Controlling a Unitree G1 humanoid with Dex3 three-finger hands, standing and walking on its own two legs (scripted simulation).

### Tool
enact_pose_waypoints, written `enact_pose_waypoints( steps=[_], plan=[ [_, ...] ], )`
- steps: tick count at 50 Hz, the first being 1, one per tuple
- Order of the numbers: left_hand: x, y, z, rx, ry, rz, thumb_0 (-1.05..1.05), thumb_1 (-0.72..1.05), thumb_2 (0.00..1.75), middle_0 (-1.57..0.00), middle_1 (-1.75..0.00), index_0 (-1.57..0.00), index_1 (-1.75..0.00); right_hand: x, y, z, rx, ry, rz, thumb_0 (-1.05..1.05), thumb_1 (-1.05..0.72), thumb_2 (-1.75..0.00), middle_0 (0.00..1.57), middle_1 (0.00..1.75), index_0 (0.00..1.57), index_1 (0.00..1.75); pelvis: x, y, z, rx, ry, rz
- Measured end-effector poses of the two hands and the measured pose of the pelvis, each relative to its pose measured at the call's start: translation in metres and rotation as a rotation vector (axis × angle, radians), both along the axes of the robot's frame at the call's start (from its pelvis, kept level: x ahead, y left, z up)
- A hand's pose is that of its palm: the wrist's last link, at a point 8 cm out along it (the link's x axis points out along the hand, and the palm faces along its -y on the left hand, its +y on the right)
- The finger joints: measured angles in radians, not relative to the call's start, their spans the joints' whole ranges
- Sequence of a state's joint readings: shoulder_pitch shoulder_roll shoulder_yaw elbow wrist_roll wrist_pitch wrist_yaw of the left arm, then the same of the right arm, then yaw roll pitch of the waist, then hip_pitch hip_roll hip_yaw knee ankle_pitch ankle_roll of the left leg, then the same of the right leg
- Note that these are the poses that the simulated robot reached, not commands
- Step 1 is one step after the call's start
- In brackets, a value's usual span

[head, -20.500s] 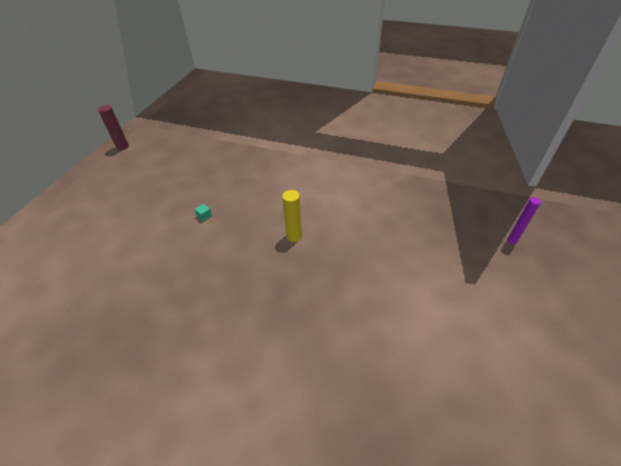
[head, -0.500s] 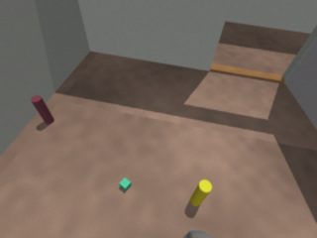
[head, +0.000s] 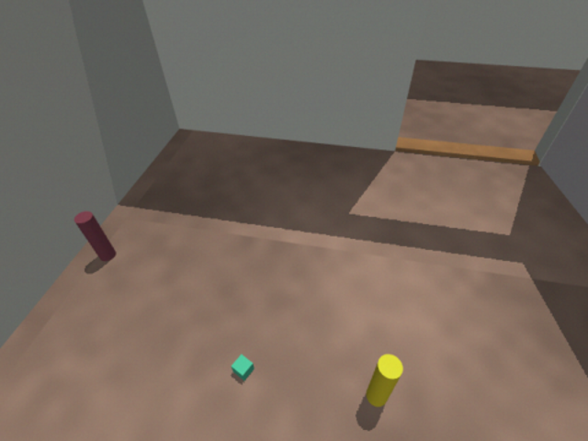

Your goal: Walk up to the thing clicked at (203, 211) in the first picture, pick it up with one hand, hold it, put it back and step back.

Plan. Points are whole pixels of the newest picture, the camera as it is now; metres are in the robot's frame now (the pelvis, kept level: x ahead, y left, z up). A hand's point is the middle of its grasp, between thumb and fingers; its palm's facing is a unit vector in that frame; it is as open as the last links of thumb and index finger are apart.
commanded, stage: walk up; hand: left
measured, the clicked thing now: (242, 367) +0.53 +0.21 -0.75
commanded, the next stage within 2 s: stand in 1.30 s
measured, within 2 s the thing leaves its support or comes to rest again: neither
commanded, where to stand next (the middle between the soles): +0.09 -0.01 m, yaw +1 degrees
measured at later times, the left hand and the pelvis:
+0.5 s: hand out of the picture +0.09 +0.26 -0.15, palm faces +0.02 -0.94 -0.33, open 7.3 cm; pelvis +0.02 +0.00 +0.01, yaw +1 degrees
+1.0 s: hand out of the picture +0.10 +0.25 -0.15, palm faces +0.01 -0.95 -0.32, open 7.3 cm; pelvis +0.03 +0.00 +0.01, yaw +1 degrees
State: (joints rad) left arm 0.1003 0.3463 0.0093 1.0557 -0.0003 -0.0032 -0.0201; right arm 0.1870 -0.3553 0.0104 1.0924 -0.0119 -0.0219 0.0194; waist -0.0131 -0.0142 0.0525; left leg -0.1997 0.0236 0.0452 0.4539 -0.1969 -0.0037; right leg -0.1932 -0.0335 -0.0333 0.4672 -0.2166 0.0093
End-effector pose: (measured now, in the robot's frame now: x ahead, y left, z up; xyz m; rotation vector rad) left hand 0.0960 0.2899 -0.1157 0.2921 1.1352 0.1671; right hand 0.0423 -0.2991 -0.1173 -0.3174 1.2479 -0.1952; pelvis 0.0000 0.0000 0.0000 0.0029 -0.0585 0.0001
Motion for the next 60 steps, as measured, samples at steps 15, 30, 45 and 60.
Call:
enact_pose_waypoints(
  steps=[15,30,45,60],
  plan=[
    [-0.002,0.005,-0.004,-0.007,0.081,0.031,0.00,0.91,0.90,-0.21,-0.30,-0.20,-0.30,0.038,-0.005,0.013,-0.034,-0.023,0.003,0.01,-0.91,-0.90,0.20,0.30,0.21,0.30,0.015,0.002,0.006,-0.009,0.016,0.010],
    [-0.013,0.012,0.002,0.018,0.108,0.080,0.00,0.91,0.90,-0.21,-0.30,-0.20,-0.30,0.076,0.011,0.008,0.012,-0.062,0.037,0.01,-0.91,-0.90,0.21,0.30,0.21,0.30,0.024,0.002,0.008,-0.008,0.013,0.020],
    [-0.005,0.005,-0.001,0.003,0.106,0.070,0.00,0.91,0.90,-0.21,-0.30,-0.20,-0.30,0.066,0.005,0.009,-0.003,-0.025,0.018,0.01,-0.91,-0.90,0.21,0.30,0.21,0.30,0.028,0.000,0.009,-0.007,0.017,0.023],
    [0.005,0.005,0.002,0.012,0.091,0.068,0.00,0.91,0.90,-0.21,-0.30,-0.20,-0.30,0.063,0.004,0.006,0.001,-0.013,0.014,0.01,-0.91,-0.90,0.21,0.30,0.21,0.30,0.032,-0.001,0.009,-0.006,0.019,0.028]
  ],
)
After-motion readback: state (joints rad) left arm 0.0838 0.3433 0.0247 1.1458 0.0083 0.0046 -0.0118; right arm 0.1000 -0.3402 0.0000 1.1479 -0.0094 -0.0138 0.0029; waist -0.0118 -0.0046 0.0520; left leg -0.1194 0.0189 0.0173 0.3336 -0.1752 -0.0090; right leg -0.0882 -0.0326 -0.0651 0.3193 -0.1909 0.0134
